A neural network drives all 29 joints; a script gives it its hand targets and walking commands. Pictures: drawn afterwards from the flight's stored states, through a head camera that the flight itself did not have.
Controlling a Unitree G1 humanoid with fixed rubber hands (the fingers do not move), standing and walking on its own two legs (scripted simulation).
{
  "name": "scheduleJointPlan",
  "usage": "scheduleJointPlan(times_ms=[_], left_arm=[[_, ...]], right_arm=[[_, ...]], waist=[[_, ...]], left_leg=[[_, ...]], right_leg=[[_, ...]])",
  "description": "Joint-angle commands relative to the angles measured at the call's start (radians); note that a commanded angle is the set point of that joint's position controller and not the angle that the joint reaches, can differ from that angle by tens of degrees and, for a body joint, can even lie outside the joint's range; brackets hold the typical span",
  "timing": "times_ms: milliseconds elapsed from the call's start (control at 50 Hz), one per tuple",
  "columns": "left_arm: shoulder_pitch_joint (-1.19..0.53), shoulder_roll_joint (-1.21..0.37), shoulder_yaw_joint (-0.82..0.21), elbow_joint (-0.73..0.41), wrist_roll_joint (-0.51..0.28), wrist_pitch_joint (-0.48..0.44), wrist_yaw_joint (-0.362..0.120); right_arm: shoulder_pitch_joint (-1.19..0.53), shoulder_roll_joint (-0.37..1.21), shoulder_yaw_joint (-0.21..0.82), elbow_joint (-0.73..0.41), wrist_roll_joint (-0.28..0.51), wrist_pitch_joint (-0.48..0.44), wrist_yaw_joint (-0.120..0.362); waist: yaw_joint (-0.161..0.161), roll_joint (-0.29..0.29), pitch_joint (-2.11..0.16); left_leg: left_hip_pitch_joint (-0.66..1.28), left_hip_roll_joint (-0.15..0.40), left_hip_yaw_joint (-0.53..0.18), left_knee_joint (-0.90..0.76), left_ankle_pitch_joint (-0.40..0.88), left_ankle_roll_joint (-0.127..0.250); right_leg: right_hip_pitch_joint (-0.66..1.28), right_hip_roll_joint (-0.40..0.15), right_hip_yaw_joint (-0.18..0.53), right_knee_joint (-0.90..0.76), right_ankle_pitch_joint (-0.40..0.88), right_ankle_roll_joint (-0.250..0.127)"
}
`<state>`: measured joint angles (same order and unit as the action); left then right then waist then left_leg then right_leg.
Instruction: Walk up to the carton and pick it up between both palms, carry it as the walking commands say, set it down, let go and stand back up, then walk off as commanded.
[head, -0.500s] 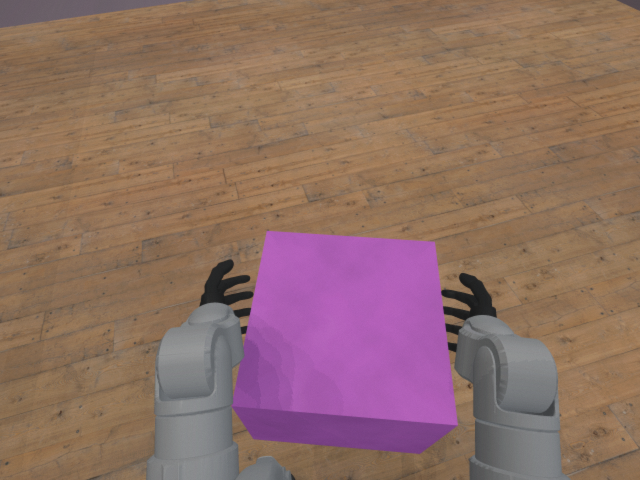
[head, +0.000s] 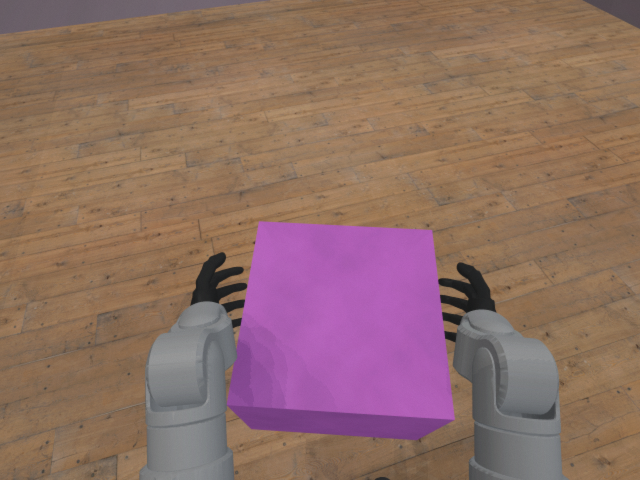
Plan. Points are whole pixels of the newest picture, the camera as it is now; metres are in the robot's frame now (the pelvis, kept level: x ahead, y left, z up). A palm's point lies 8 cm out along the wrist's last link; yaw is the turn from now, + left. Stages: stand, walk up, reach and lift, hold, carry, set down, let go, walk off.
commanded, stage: carry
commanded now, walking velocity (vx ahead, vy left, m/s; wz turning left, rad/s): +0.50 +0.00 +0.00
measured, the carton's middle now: (339, 332) +0.32 +0.01 +0.00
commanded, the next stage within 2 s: none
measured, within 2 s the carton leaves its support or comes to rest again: neither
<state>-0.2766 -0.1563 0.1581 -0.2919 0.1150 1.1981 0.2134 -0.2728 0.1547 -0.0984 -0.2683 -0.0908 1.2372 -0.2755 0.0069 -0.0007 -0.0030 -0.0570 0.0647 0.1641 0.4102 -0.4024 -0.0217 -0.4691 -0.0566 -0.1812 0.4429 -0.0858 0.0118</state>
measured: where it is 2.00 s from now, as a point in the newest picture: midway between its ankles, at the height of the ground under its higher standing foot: (427, 354)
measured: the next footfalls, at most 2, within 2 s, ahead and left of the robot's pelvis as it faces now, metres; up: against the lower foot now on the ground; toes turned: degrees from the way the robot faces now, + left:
right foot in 0.02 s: +0.17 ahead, -0.11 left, +0.00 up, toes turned -10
left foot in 0.38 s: +0.45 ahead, +0.10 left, +0.00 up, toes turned +11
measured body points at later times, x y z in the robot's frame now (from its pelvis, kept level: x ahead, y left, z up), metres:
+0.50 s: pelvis +0.31 +0.00 -0.01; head +0.36 +0.03 +0.44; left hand +0.62 +0.18 +0.05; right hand +0.63 -0.13 +0.05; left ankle +0.41 +0.09 -0.73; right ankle +0.21 -0.12 -0.68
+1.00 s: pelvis +0.47 -0.11 +0.00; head +0.52 -0.10 +0.45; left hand +0.70 +0.15 +0.07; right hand +0.80 -0.14 +0.06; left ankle +0.44 -0.02 -0.70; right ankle +0.46 -0.18 -0.73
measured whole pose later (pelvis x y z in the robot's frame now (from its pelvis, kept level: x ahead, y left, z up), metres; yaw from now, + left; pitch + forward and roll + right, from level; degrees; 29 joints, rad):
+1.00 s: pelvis +0.47 -0.11 +0.00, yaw +24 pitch +4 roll +3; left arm -0.31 -0.17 0.16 -0.28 0.13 1.20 0.19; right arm -0.28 0.16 -0.11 -0.33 -0.09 1.27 -0.30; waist -0.04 -0.02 0.05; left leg -0.45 -0.01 0.16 0.77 -0.41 -0.01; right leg -0.28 -0.09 -0.23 0.56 -0.35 -0.05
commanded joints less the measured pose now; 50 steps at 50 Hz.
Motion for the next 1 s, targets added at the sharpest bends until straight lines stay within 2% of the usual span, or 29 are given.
scheduleJointPlan(times_ms=[0, 20, 40, 80, 140, 200, 260, 280, 300, 320, 340, 360, 380, 400, 420, 460, 480, 540, 560, 660, 700, 720, 740, 760, 780, 800, 840, 880, 980], left_arm=[[-0.509, -1.006, -0.738, 0.0, -0.456, 0.019, -0.39], [-0.458, -1.0, -0.717, 0.058, -0.424, 0.027, -0.39], [-0.433, -1.031, -0.718, 0.092, -0.42, 0.02, -0.389], [-0.449, -1.057, -0.694, 0.106, -0.436, 0.022, -0.398], [-0.568, -1.093, -0.71, -0.012, -0.481, 0.0, -0.397], [-0.617, -1.066, -0.714, -0.048, -0.493, -0.002, -0.401], [-0.58, -1.038, -0.71, -0.062, -0.476, 0.003, -0.392], [-0.563, -1.051, -0.705, -0.034, -0.469, 0.009, -0.393], [-0.576, -1.05, -0.701, -0.024, -0.457, 0.015, -0.386], [-0.597, -1.031, -0.706, -0.04, -0.45, 0.017, -0.38], [-0.559, -1.029, -0.708, 0.013, -0.441, 0.03, -0.38], [-0.567, -1.013, -0.707, 0.019, -0.439, 0.03, -0.384], [-0.533, -1.036, -0.727, 0.054, -0.446, 0.03, -0.39], [-0.527, -1.036, -0.718, 0.09, -0.44, 0.034, -0.383], [-0.55, -1.041, -0.726, 0.067, -0.442, 0.027, -0.376], [-0.602, -1.087, -0.752, 0.012, -0.461, 0.013, -0.369], [-0.63, -1.098, -0.769, -0.035, -0.475, 0.004, -0.367], [-0.649, -1.104, -0.777, -0.151, -0.504, -0.024, -0.358], [-0.636, -1.093, -0.769, -0.175, -0.505, -0.034, -0.355], [-0.512, -1.047, -0.77, -0.188, -0.507, -0.026, -0.357], [-0.466, -1.029, -0.764, -0.158, -0.494, -0.009, -0.362], [-0.44, -1.013, -0.758, -0.146, -0.49, -0.003, -0.371], [-0.435, -1.014, -0.746, -0.125, -0.489, 0.006, -0.383], [-0.438, -0.995, -0.744, -0.123, -0.479, 0.009, -0.393], [-0.417, -0.998, -0.743, -0.082, -0.478, 0.015, -0.403], [-0.437, -1.026, -0.745, -0.072, -0.473, 0.007, -0.407], [-0.471, -1.026, -0.736, -0.082, -0.479, 0.011, -0.407], [-0.427, -1.024, -0.692, -0.044, -0.449, 0.008, -0.405], [-0.472, -1.018, -0.699, -0.092, -0.429, 0.01, -0.386]], right_arm=[[-0.573, 0.956, 0.644, -0.069, 0.389, -0.015, 0.439], [-0.559, 0.964, 0.661, -0.041, 0.398, -0.003, 0.441], [-0.598, 0.97, 0.669, -0.062, 0.415, -0.005, 0.448], [-0.613, 0.995, 0.684, -0.038, 0.423, -0.014, 0.451], [-0.739, 1.041, 0.693, -0.131, 0.463, -0.036, 0.45], [-0.723, 1.042, 0.676, -0.127, 0.454, -0.038, 0.433], [-0.678, 1.039, 0.652, -0.11, 0.452, -0.028, 0.435], [-0.717, 1.029, 0.653, -0.135, 0.456, -0.027, 0.439], [-0.696, 1.022, 0.65, -0.119, 0.45, -0.026, 0.447], [-0.674, 1.024, 0.649, -0.094, 0.448, -0.022, 0.456], [-0.64, 0.994, 0.632, -0.065, 0.43, -0.016, 0.459], [-0.637, 1.003, 0.619, -0.011, 0.419, -0.005, 0.459], [-0.615, 1.005, 0.617, -0.013, 0.413, 0.001, 0.462], [-0.582, 0.992, 0.6, 0.05, 0.397, 0.005, 0.471], [-0.573, 0.998, 0.589, 0.058, 0.397, -0.002, 0.474], [-0.6, 1.02, 0.588, -0.007, 0.43, -0.021, 0.482], [-0.649, 1.032, 0.594, -0.066, 0.444, -0.033, 0.482], [-0.675, 1.052, 0.632, -0.169, 0.462, -0.047, 0.466], [-0.703, 1.034, 0.643, -0.23, 0.462, -0.057, 0.457], [-0.621, 0.969, 0.653, -0.314, 0.424, -0.063, 0.427], [-0.535, 0.957, 0.644, -0.246, 0.393, -0.046, 0.419], [-0.492, 0.951, 0.652, -0.222, 0.377, -0.041, 0.414], [-0.492, 0.954, 0.657, -0.212, 0.372, -0.033, 0.409], [-0.504, 0.972, 0.674, -0.224, 0.382, -0.029, 0.41], [-0.476, 0.966, 0.67, -0.185, 0.373, -0.027, 0.409], [-0.573, 0.994, 0.693, -0.222, 0.408, -0.031, 0.413], [-0.574, 1.002, 0.71, -0.203, 0.421, -0.03, 0.417], [-0.645, 0.993, 0.747, -0.238, 0.448, -0.033, 0.417], [-0.606, 1.015, 0.73, -0.158, 0.453, -0.016, 0.435]], waist=[[0.013, -0.216, -0.565], [0.025, -0.261, -0.52], [0.023, -0.245, -0.536], [0.019, -0.133, -0.476], [0.022, -0.156, -0.449], [0.016, -0.213, -0.403], [0.011, -0.195, -0.447], [-0.004, -0.149, -0.462], [-0.019, -0.057, -0.505], [-0.043, 0.003, -0.53], [-0.038, 0.265, -0.536], [-0.008, 0.289, -0.518], [-0.007, 0.164, -0.478], [-0.016, 0.171, -0.522], [-0.022, 0.18, -0.558], [-0.024, 0.231, -0.575], [-0.025, 0.215, -0.578], [-0.028, 0.138, -0.6], [-0.029, 0.136, -0.626], [-0.033, 0.203, -0.662], [-0.018, 0.195, -0.616], [-0.008, 0.161, -0.616], [-0.003, 0.006, -0.615], [-0.022, -0.232, -0.578], [-0.012, -0.356, -0.54], [-0.003, -0.327, -0.543], [0.0, -0.227, -0.479], [0.006, -0.273, -0.455], [0.007, -0.196, -0.456]], left_leg=[[-0.44, -0.025, -0.01, 0.573, 0.032, -0.005], [-0.663, -0.092, -0.064, 0.614, -0.124, 0.0], [-0.713, -0.042, -0.128, 0.713, -0.099, 0.004], [-0.678, 0.027, -0.145, 0.676, -0.056, 0.01], [-0.634, 0.011, -0.099, 0.443, 0.049, 0.002], [-0.493, -0.041, 0.012, 0.283, 0.167, 0.011], [-0.332, -0.067, 0.062, 0.103, 0.366, 0.016], [-0.2, -0.083, 0.09, 0.035, 0.489, 0.028], [-0.021, -0.086, 0.082, -0.001, 0.555, 0.056], [0.167, 0.046, -0.098, 0.013, 0.614, 0.116], [0.302, 0.293, -0.463, -0.005, 0.831, 0.193], [0.316, 0.392, -0.689, -0.032, 0.909, 0.255], [0.254, 0.347, -0.621, -0.039, 0.963, 0.22], [0.363, 0.35, -0.613, -0.013, 0.999, 0.247], [0.369, 0.348, -0.559, 0.005, 1.039, 0.241], [0.299, 0.286, -0.418, -0.005, 1.074, 0.195], [0.265, 0.26, -0.392, -0.022, 1.027, 0.185], [0.199, 0.259, -0.37, -0.028, 0.938, 0.193], [0.188, 0.249, -0.36, -0.024, 0.866, 0.185], [0.154, 0.202, -0.334, 0.08, 0.905, 0.156], [0.078, 0.151, -0.312, 0.133, 0.851, 0.125], [-0.004, 0.131, -0.305, 0.181, 0.741, 0.099], [-0.16, 0.064, -0.249, 0.271, 0.503, 0.067], [-0.389, -0.032, -0.146, 0.385, 0.035, 0.027], [-0.57, -0.092, -0.062, 0.464, -0.281, -0.003], [-0.583, -0.043, -0.078, 0.487, -0.255, -0.001], [-0.609, -0.068, -0.033, 0.466, -0.169, 0.005], [-0.545, -0.079, -0.004, 0.431, -0.064, 0.011], [-0.384, -0.088, 0.045, 0.147, 0.158, 0.026]], right_leg=[[0.799, -0.341, 0.553, -0.112, 0.136, -0.2], [0.952, -0.379, 0.639, -0.115, 0.282, -0.268], [0.951, -0.395, 0.603, -0.066, 0.409, -0.29], [0.79, -0.354, 0.451, -0.121, 0.305, -0.21], [0.721, -0.278, 0.24, -0.152, 0.249, -0.132], [0.613, -0.217, 0.071, -0.138, 0.436, -0.116], [0.616, -0.178, -0.056, -0.035, 0.555, -0.079], [0.559, -0.144, -0.104, 0.042, 0.542, -0.05], [0.456, -0.1, -0.112, 0.143, 0.447, -0.026], [0.266, -0.06, -0.08, 0.248, 0.242, 0.001], [0.062, 0.03, -0.056, 0.433, -0.184, 0.033], [-0.008, 0.085, 0.075, 0.582, -0.464, 0.022], [0.023, 0.079, 0.157, 0.601, -0.432, 0.023], [-0.082, 0.065, 0.184, 0.618, -0.406, 0.029], [-0.114, 0.007, 0.226, 0.596, -0.392, 0.034], [-0.061, -0.007, 0.202, 0.516, -0.381, 0.05], [-0.03, 0.001, 0.187, 0.436, -0.366, 0.054], [0.045, 0.029, 0.147, 0.337, -0.342, 0.063], [0.08, 0.041, 0.141, 0.303, -0.312, 0.058], [0.136, 0.034, 0.13, 0.204, -0.185, 0.057], [0.222, 0.033, 0.091, 0.036, -0.102, 0.047], [0.315, -0.003, 0.105, -0.078, -0.037, 0.032], [0.475, -0.139, 0.221, -0.165, 0.094, 0.003], [0.616, -0.333, 0.376, -0.095, 0.532, -0.061], [0.699, -0.391, 0.368, 0.013, 0.797, -0.146], [0.716, -0.364, 0.297, 0.08, 0.89, -0.184], [0.74, -0.277, 0.181, 0.116, 0.997, -0.13], [0.682, -0.231, 0.129, 0.129, 0.9, -0.096], [0.642, -0.187, 0.021, 0.208, 0.75, -0.121]])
